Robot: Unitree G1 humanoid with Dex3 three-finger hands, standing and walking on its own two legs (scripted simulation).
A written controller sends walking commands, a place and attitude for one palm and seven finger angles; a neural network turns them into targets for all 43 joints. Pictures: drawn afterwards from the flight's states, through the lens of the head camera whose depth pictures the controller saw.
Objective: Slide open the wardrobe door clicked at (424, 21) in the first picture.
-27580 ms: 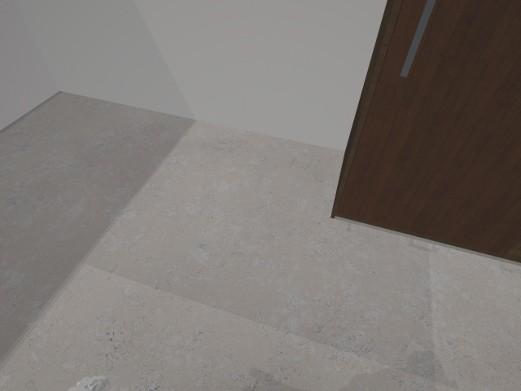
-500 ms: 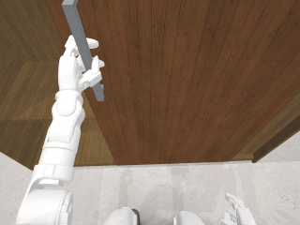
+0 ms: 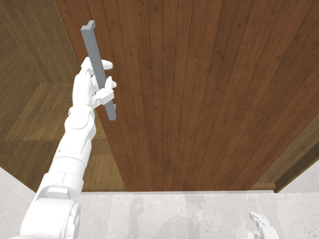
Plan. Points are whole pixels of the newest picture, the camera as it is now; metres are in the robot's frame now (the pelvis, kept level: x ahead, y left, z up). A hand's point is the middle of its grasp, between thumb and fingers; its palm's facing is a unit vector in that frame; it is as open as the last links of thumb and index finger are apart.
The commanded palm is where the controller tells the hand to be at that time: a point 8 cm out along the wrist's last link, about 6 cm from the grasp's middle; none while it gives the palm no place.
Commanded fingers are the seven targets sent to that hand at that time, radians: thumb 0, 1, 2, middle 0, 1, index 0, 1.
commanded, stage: loosen the grip on the handle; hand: left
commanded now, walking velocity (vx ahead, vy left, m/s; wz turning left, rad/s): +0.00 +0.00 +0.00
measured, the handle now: (103, 77) +0.46 +0.19 +0.17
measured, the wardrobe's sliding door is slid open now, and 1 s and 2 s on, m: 0.55 0.54 0.54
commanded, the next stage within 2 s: slip the hand off the handle in 0.58 s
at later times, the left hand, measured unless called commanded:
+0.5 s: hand (104, 89) +0.41 +0.17 +0.17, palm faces +0.16 -0.98 -0.15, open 14.1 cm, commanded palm +0.38 +0.21 +0.16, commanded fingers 0.00 -0.55 0.20 -0.25 -1.15 -0.25 -1.15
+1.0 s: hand (102, 86) +0.42 +0.18 +0.18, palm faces +0.13 -0.98 -0.12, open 14.5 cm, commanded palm +0.38 +0.25 +0.17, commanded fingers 0.00 -0.55 0.20 -0.25 -1.15 -0.25 -1.15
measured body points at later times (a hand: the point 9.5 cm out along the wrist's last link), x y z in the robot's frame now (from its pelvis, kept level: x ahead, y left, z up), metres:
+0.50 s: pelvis -0.05 +0.00 -0.01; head -0.04 +0.01 +0.44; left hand +0.40 +0.22 +0.18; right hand -0.03 -0.27 -0.12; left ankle +0.04 +0.12 -0.73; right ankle -0.01 -0.12 -0.73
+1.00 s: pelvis -0.01 +0.01 -0.01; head -0.01 +0.01 +0.44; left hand +0.40 +0.23 +0.18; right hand +0.11 -0.25 -0.09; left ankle +0.04 +0.12 -0.73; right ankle -0.01 -0.12 -0.73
